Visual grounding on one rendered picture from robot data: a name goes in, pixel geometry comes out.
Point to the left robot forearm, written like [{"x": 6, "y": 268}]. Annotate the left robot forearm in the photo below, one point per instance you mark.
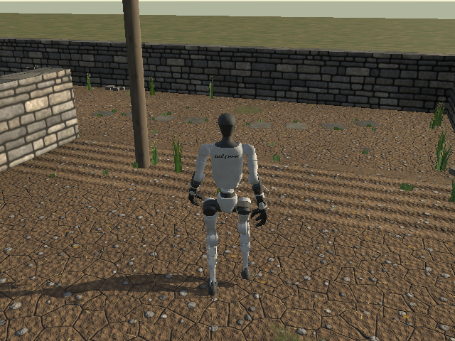
[{"x": 194, "y": 186}]

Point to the robot left hand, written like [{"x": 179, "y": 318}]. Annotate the robot left hand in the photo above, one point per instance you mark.
[{"x": 198, "y": 195}]

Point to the left robot upper arm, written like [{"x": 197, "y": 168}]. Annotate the left robot upper arm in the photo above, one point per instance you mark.
[{"x": 204, "y": 151}]

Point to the robot right hand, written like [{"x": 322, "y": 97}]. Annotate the robot right hand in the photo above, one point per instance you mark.
[{"x": 263, "y": 216}]

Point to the humanoid robot head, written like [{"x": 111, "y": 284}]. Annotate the humanoid robot head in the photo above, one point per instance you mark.
[{"x": 227, "y": 124}]

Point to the right robot upper arm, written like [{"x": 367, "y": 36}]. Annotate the right robot upper arm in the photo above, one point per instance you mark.
[{"x": 250, "y": 152}]

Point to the right robot forearm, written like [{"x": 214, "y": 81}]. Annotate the right robot forearm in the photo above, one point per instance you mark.
[{"x": 259, "y": 195}]

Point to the robot right foot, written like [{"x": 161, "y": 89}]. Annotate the robot right foot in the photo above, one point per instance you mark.
[{"x": 246, "y": 274}]

